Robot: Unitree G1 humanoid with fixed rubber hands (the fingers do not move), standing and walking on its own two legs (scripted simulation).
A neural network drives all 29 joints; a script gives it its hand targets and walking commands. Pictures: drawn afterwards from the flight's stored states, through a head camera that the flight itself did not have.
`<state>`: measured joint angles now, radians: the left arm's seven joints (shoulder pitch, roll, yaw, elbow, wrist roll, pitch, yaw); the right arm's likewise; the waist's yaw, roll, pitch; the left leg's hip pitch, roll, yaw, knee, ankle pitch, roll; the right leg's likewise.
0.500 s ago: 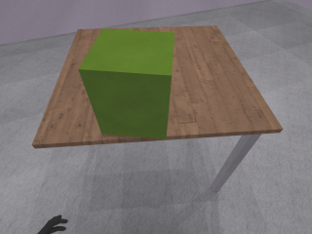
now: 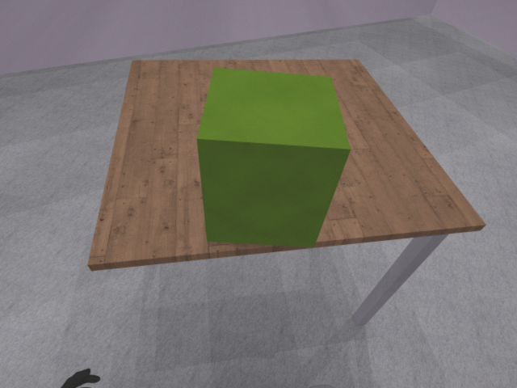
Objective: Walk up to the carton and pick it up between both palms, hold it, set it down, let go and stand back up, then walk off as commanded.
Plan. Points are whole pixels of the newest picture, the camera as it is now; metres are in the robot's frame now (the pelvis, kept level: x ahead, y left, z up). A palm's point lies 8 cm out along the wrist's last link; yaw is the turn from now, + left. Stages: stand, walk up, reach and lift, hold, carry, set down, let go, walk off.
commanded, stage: walk up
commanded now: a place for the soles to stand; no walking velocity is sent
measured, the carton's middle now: (266, 162) +0.50 +0.01 +0.07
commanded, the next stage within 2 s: reach and lift in 1.84 s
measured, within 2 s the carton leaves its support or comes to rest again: neither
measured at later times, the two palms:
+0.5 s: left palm out of the picture +0.13 +0.26 -0.08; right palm out of the picture +0.07 -0.38 -0.07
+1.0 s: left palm out of the picture +0.09 +0.26 -0.08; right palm out of the picture +0.09 -0.37 -0.08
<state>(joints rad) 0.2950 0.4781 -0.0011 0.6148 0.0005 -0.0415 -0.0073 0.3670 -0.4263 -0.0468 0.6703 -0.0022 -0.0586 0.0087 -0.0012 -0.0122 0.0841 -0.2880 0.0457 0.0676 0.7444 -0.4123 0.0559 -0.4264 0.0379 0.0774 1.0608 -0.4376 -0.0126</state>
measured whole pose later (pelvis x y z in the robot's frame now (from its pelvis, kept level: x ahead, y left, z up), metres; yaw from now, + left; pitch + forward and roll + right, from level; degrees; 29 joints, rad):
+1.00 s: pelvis +0.00 -0.06 +0.00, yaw +4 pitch -3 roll +0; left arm 0.29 0.46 0.00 0.62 0.00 0.01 -0.01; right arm 0.37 -0.43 -0.05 0.70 0.00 -0.03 -0.01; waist 0.00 -0.01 0.08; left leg -0.31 0.00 -0.01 0.72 -0.36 0.04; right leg -0.38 0.04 -0.08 0.68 -0.28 -0.08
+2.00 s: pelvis +0.01 -0.06 -0.01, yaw +4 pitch -3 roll +0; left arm 0.11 0.41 0.00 0.62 0.00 0.28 0.01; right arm 0.25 -0.42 -0.13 0.83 -0.05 -0.21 0.07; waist 0.00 -0.01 0.12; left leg -0.31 0.00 -0.01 0.77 -0.41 0.01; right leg -0.36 0.03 0.02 0.77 -0.35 -0.03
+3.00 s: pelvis +0.01 -0.08 +0.02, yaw +4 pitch -3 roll +1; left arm 0.22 0.34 0.06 0.28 -0.15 0.04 -0.06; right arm 0.27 -0.18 0.06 0.18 0.07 -0.08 -0.14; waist 0.00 -0.01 0.03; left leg -0.18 0.01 -0.01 0.45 -0.23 0.01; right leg -0.23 0.02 0.02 0.48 -0.19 -0.02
